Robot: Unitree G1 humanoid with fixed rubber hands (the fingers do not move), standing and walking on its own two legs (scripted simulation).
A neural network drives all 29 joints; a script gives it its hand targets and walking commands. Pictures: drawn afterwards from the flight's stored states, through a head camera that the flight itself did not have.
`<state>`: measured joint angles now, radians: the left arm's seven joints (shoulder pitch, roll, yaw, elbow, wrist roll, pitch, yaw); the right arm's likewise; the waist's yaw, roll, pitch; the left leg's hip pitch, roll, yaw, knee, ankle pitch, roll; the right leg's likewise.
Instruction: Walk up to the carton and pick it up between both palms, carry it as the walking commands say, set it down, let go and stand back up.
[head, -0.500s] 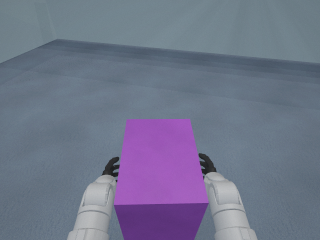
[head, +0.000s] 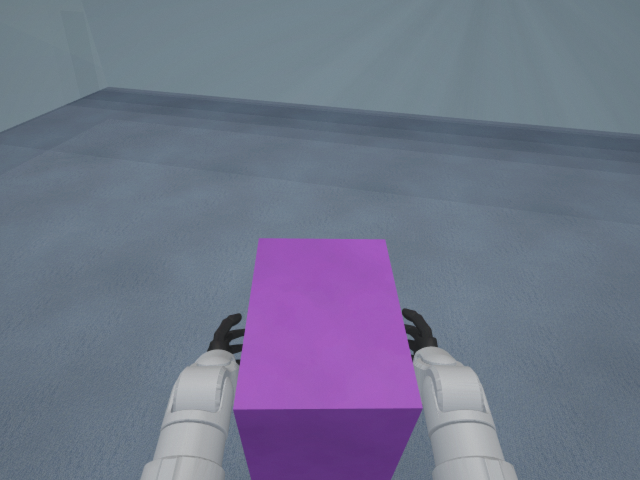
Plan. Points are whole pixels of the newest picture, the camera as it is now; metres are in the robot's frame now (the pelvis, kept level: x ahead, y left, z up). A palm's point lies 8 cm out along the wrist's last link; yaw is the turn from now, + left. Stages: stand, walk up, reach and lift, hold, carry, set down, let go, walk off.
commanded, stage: hold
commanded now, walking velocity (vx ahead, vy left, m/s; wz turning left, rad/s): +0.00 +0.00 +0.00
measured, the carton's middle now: (320, 371) +0.30 +0.00 -0.01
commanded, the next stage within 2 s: carry in 0.52 s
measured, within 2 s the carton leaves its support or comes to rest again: neither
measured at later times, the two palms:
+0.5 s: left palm (228, 368) +0.28 +0.12 +0.03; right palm (431, 358) +0.28 -0.15 +0.04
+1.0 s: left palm (231, 406) +0.21 +0.11 +0.06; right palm (468, 405) +0.21 -0.17 +0.06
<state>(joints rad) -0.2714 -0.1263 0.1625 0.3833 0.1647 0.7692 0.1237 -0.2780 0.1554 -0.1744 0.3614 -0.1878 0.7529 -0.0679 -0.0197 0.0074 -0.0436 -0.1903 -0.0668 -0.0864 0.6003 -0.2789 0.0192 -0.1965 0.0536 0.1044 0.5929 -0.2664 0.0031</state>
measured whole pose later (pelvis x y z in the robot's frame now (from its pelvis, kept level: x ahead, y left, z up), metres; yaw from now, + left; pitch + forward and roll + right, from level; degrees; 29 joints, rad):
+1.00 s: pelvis -0.06 -0.03 -0.02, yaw +2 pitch +4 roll +2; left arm -0.15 -0.13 0.03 -0.32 0.03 1.13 0.22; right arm -0.11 0.13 -0.05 -0.36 0.00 1.10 -0.19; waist -0.04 -0.03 -0.05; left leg -0.57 -0.02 -0.01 0.67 -0.18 0.00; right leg -0.60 0.04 0.07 0.74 -0.21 -0.02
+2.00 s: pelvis -0.44 -0.06 -0.01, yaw -4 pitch +3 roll +0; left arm -0.02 -0.13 -0.02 -0.39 0.02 1.18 0.23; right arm 0.00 0.13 -0.01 -0.44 0.00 1.19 -0.20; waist -0.05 -0.01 -0.07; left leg -0.48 0.04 0.09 0.79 -0.36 0.00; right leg -0.47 -0.06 -0.07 0.67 -0.25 0.00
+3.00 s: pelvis -0.87 -0.06 -0.01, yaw -2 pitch +2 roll +2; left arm -0.09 -0.13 0.00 -0.38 0.01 1.18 0.23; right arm -0.02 0.13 -0.02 -0.44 -0.02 1.16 -0.19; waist -0.01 -0.01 0.00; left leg -0.59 0.03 0.06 1.00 -0.48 -0.01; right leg -0.49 -0.07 -0.11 0.63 -0.18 -0.04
